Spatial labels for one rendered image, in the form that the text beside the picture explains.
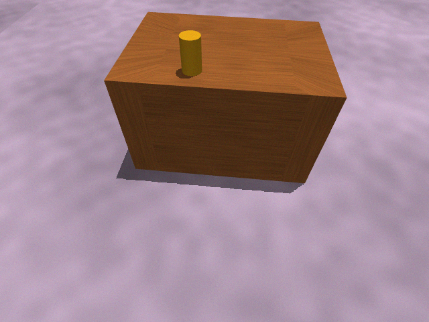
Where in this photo can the can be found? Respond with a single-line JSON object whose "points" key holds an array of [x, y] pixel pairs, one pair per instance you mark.
{"points": [[190, 52]]}

